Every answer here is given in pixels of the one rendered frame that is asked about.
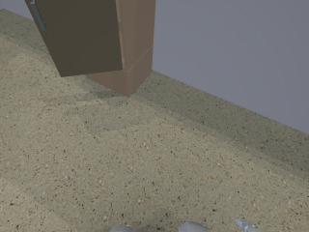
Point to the handle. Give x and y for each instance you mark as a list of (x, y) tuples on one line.
[(38, 14)]

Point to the cupboard door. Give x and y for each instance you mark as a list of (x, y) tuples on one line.
[(82, 36)]

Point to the right robot hand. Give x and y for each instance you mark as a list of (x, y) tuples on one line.
[(246, 226)]

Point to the robot right thigh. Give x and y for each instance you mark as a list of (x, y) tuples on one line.
[(191, 226)]

